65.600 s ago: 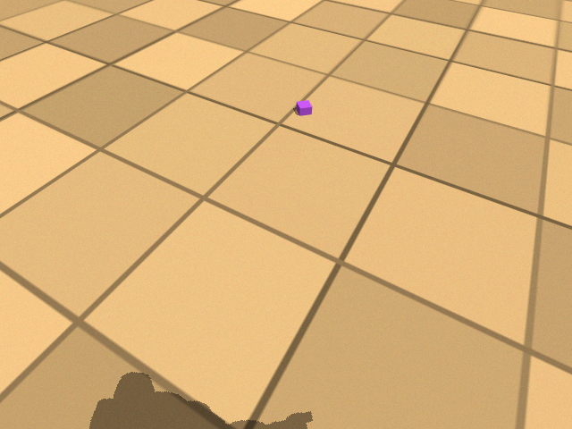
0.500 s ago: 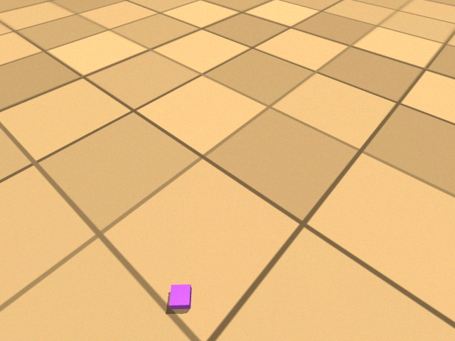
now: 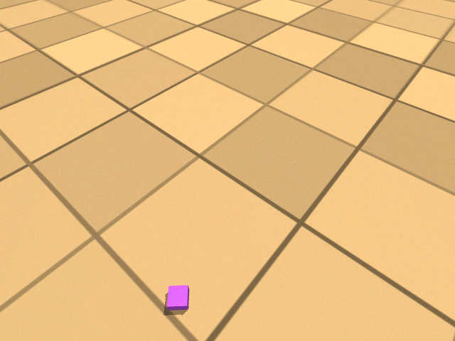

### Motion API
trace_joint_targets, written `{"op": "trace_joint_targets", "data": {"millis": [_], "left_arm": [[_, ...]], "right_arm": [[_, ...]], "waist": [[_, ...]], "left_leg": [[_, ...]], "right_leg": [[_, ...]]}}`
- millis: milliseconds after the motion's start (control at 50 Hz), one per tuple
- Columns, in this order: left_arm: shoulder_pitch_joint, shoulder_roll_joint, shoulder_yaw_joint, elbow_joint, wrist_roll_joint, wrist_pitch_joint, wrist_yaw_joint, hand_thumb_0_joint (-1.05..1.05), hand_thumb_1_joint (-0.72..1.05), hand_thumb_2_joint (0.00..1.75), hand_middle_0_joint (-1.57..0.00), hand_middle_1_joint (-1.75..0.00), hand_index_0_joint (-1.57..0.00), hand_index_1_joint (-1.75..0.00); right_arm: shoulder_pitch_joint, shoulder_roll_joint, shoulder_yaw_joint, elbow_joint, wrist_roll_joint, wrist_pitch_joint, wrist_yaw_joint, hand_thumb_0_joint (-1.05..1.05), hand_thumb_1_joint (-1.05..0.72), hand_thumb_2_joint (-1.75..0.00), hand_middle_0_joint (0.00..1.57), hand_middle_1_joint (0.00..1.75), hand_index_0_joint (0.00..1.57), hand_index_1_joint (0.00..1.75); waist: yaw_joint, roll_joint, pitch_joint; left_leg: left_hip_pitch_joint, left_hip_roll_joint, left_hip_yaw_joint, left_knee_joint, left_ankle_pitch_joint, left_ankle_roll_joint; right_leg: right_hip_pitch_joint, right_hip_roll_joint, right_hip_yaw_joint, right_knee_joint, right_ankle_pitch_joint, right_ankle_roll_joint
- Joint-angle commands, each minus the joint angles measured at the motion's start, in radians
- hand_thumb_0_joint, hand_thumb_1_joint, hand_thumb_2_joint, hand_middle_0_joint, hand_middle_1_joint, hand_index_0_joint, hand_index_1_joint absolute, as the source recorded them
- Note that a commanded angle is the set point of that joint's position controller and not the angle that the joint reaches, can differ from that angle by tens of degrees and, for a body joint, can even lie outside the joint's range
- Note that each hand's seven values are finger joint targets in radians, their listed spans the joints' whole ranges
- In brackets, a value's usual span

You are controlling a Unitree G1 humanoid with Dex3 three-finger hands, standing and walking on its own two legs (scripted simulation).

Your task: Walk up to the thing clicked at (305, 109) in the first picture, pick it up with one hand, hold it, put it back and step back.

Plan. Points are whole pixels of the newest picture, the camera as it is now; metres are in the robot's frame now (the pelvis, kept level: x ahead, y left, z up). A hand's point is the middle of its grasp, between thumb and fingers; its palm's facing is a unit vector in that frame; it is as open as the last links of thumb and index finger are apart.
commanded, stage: stand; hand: left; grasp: from above
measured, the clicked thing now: (178, 297) +0.40 +0.21 -0.76
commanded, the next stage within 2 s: step back in 0.66 s
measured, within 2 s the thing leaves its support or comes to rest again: neither
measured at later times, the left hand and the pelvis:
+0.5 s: hand out of the picture +0.08 +0.24 -0.16, palm faces -0.01 -0.94 -0.34, open 7.4 cm; pelvis +0.01 +0.00 +0.00, yaw +0 degrees
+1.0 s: hand out of the picture +0.10 +0.30 -0.18, palm faces -0.04 -0.92 -0.38, open 7.4 cm; pelvis -0.03 +0.03 -0.03, yaw +0 degrees
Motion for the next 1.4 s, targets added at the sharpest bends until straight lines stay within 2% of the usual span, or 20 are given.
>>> {"op": "trace_joint_targets", "data": {"millis": [0,380,620,640,720,780,820,860,900,920,940,960,1000,1060,1200,1280,1320,1340,1360,1380], "left_arm": [[-0.048,0.209,0.041,-0.063,-0.007,-0.025,0.007,0.0,0.9,0.9,-0.2,-0.3,-0.2,-0.3],[-0.049,0.222,0.036,-0.065,-0.011,-0.026,0.002,0.0,0.9,0.9,-0.2,-0.3,-0.2,-0.3],[-0.057,0.227,0.033,-0.077,-0.011,-0.03,0.005,0.0,0.9,0.9,-0.2,-0.3,-0.2,-0.3],[-0.061,0.311,0.065,-0.101,-0.035,-0.016,0.005,0.0,0.9,0.9,-0.2,-0.3,-0.2,-0.3],[-0.041,0.3,0.073,-0.151,-0.033,-0.003,0.01,0.0,0.9,0.9,-0.2,-0.3,-0.2,-0.3],[-0.069,0.321,0.08,-0.199,-0.022,0.009,0.008,0.0,0.9,0.9,-0.2,-0.3,-0.2,-0.3],[-0.106,0.338,0.085,-0.24,-0.01,0.017,0.009,0.0,0.9,0.9,-0.2,-0.3,-0.2,-0.3],[-0.141,0.34,0.086,-0.279,0.001,0.023,0.007,0.0,0.9,0.9,-0.2,-0.3,-0.2,-0.3],[-0.181,0.329,0.083,-0.306,0.002,0.033,0.004,0.0,0.9,0.9,-0.2,-0.3,-0.2,-0.3],[-0.156,0.295,0.077,-0.316,-0.008,0.039,0.004,0.0,0.9,0.9,-0.2,-0.3,-0.2,-0.3],[-0.147,0.247,0.066,-0.324,-0.021,0.045,0.009,0.0,0.9,0.9,-0.2,-0.3,-0.2,-0.3],[-0.112,0.242,0.073,-0.321,-0.017,0.055,0.019,0.0,0.9,0.9,-0.2,-0.3,-0.2,-0.3],[-0.043,0.238,0.067,-0.313,-0.02,0.056,0.023,0.0,0.9,0.9,-0.2,-0.3,-0.2,-0.3],[-0.01,0.278,0.078,-0.288,-0.027,0.055,0.02,0.0,0.9,0.9,-0.2,-0.3,-0.2,-0.3],[-0.021,0.266,0.088,-0.352,-0.01,0.04,0.013,0.0,0.9,0.9,-0.2,-0.3,-0.2,-0.3],[0.051,0.254,0.098,-0.326,-0.003,0.033,0.004,0.0,0.9,0.9,-0.2,-0.3,-0.2,-0.3],[0.14,0.24,0.102,-0.287,0.003,0.025,0.001,0.0,0.9,0.9,-0.2,-0.3,-0.2,-0.3],[0.136,0.262,0.108,-0.289,0.011,0.017,0.003,0.0,0.9,0.9,-0.2,-0.3,-0.2,-0.3],[0.114,0.33,0.122,-0.308,0.022,0.008,0.004,0.0,0.9,0.9,-0.2,-0.3,-0.2,-0.3],[0.048,0.41,0.137,-0.344,0.013,0.014,0.001,0.0,0.9,0.9,-0.2,-0.3,-0.2,-0.3]], "right_arm": [[-0.034,-0.2,-0.033,-0.054,0.001,-0.02,-0.007,0.0,-0.9,-0.9,0.2,0.3,0.2,0.3],[-0.036,-0.212,-0.026,-0.054,0.002,-0.018,-0.005,0.0,-0.9,-0.9,0.2,0.3,0.2,0.3],[-0.042,-0.218,-0.028,-0.058,0.003,-0.017,-0.006,0.0,-0.9,-0.9,0.2,0.3,0.2,0.3],[-0.072,-0.281,-0.052,-0.095,0.016,0.002,0.0,0.0,-0.9,-0.9,0.2,0.3,0.2,0.3],[-0.043,-0.263,-0.067,-0.141,0.031,0.02,0.001,0.0,-0.9,-0.9,0.2,0.3,0.2,0.3],[-0.021,-0.256,-0.076,-0.176,0.029,0.036,0.005,0.0,-0.9,-0.9,0.2,0.3,0.2,0.3],[0.014,-0.246,-0.082,-0.195,0.024,0.046,0.008,0.0,-0.9,-0.9,0.2,0.3,0.2,0.3],[0.061,-0.24,-0.088,-0.21,0.018,0.052,0.016,0.0,-0.9,-0.9,0.2,0.3,0.2,0.3],[0.114,-0.249,-0.101,-0.215,0.012,0.048,0.022,0.0,-0.9,-0.9,0.2,0.3,0.2,0.3],[0.095,-0.284,-0.106,-0.231,0.009,0.041,0.021,0.0,-0.9,-0.9,0.2,0.3,0.2,0.3],[0.078,-0.346,-0.119,-0.251,-0.003,0.032,0.017,0.0,-0.9,-0.9,0.2,0.3,0.2,0.3],[0.08,-0.369,-0.122,-0.264,-0.012,0.024,0.013,0.0,-0.9,-0.9,0.2,0.3,0.2,0.3],[0.041,-0.362,-0.12,-0.291,-0.013,0.017,0.002,0.0,-0.9,-0.9,0.2,0.3,0.2,0.3],[-0.032,-0.314,-0.109,-0.332,-0.012,0.012,-0.01,0.0,-0.9,-0.9,0.2,0.3,0.2,0.3],[0.071,-0.319,-0.111,-0.357,-0.005,0.014,-0.021,0.0,-0.9,-0.9,0.2,0.3,0.2,0.3],[0.04,-0.33,-0.104,-0.374,-0.008,0.024,-0.014,0.0,-0.9,-0.9,0.2,0.3,0.2,0.3],[-0.006,-0.332,-0.101,-0.381,0.004,0.036,-0.009,0.0,-0.9,-0.9,0.2,0.3,0.2,0.3],[-0.004,-0.303,-0.09,-0.376,0.014,0.04,-0.005,0.0,-0.9,-0.9,0.2,0.3,0.2,0.3],[0.006,-0.264,-0.077,-0.38,0.025,0.042,-0.004,0.0,-0.9,-0.9,0.2,0.3,0.2,0.3],[-0.016,-0.248,-0.078,-0.386,0.022,0.046,-0.018,0.0,-0.9,-0.9,0.2,0.3,0.2,0.3]], "waist": [[0.002,0.013,-0.067],[0.001,-0.002,-0.06],[-0.001,0.004,-0.095],[-0.006,-0.014,0.018],[-0.011,-0.033,-0.107],[-0.015,-0.096,-0.149],[-0.018,-0.158,-0.16],[-0.036,-0.196,-0.15],[-0.067,-0.159,-0.131],[-0.061,-0.015,-0.103],[-0.064,0.151,-0.071],[-0.048,0.177,-0.079],[-0.027,0.167,-0.102],[0.003,0.141,-0.105],[-0.046,0.124,-0.126],[-0.02,0.163,-0.143],[0.034,0.142,-0.172],[0.036,0.089,-0.172],[0.021,-0.118,-0.151],[0.043,-0.254,-0.081]], "left_leg": [[0.003,0.111,-0.084,-0.057,0.102,0.028],[-0.001,0.112,-0.083,-0.061,0.092,0.025],[0.032,0.118,-0.073,-0.039,0.187,0.022],[-0.064,0.1,-0.075,0.066,0.316,0.044],[-0.026,0.08,-0.039,0.207,0.354,0.065],[-0.06,0.014,-0.006,0.323,0.207,0.059],[-0.084,-0.03,-0.001,0.43,-0.005,0.054],[-0.063,-0.038,-0.022,0.468,-0.228,0.069],[-0.034,-0.001,-0.045,0.376,-0.061,0.086],[-0.081,0.096,-0.134,0.215,0.18,0.117],[-0.101,0.243,-0.331,0.049,0.405,0.165],[-0.089,0.315,-0.437,0.025,0.479,0.207],[-0.04,0.328,-0.398,0.073,0.602,0.245],[-0.044,0.228,-0.238,0.128,0.506,0.214],[0.066,0.263,-0.231,0.183,0.497,0.276],[-0.044,0.239,-0.206,0.207,0.338,0.229],[-0.119,0.218,-0.171,0.285,0.272,0.183],[-0.194,0.167,-0.14,0.336,0.181,0.13],[-0.364,0.037,-0.08,0.491,-0.047,0.063],[-0.412,-0.117,-0.049,0.674,-0.451,0.025]], "right_leg": [[-0.015,-0.11,0.087,-0.055,0.095,-0.028],[-0.017,-0.11,0.088,-0.058,0.096,-0.027],[0.006,-0.115,0.079,-0.043,0.208,-0.029],[-0.082,-0.103,0.091,0.037,0.365,-0.038],[-0.076,-0.128,0.09,0.096,0.422,-0.106],[-0.102,-0.199,0.163,0.087,0.412,-0.168],[-0.132,-0.271,0.219,0.094,0.431,-0.225],[-0.216,-0.299,0.22,0.121,0.384,-0.24],[-0.281,-0.232,0.154,0.214,0.236,-0.187],[-0.279,-0.112,0.077,0.357,0.123,-0.126],[-0.326,0.076,0.026,0.539,-0.085,-0.053],[-0.357,0.117,0.13,0.669,-0.433,-0.052],[-0.401,0.119,0.181,0.82,-0.458,-0.049],[-0.404,0.114,0.197,0.904,-0.342,-0.04],[-0.387,0.071,0.131,0.673,-0.355,0.011],[-0.229,0.042,0.043,0.405,-0.291,-0.007],[-0.084,0.032,0.015,0.147,-0.091,-0.04],[-0.024,0.0,0.083,0.088,0.009,-0.059],[0.01,-0.164,0.355,0.061,0.117,-0.103],[-0.155,-0.338,0.51,0.001,0.161,-0.267]]}}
